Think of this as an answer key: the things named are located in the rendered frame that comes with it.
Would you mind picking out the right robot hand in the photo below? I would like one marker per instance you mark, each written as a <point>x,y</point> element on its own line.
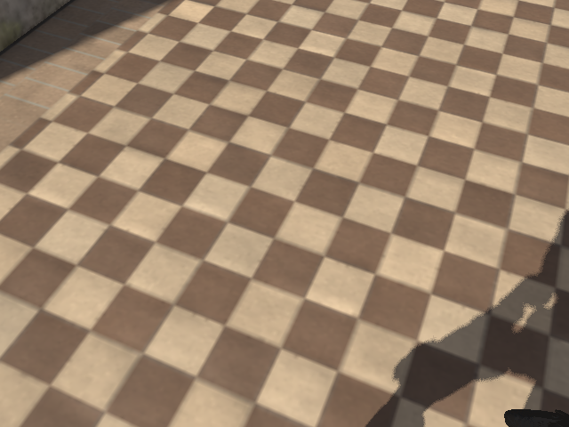
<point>536,418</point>

